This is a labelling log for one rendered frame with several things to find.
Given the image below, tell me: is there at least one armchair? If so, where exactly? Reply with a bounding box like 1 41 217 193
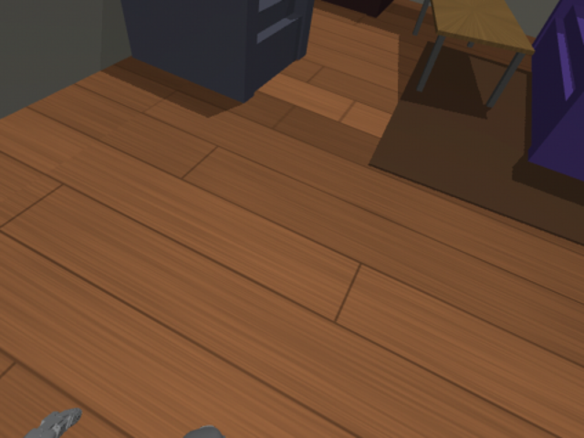
321 0 393 18
120 0 315 103

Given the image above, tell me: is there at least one left robot hand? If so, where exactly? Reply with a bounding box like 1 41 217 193
24 408 82 438

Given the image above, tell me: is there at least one coffee table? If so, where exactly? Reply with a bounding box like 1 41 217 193
412 0 535 108

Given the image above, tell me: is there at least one sofa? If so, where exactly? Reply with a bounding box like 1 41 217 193
528 0 584 182

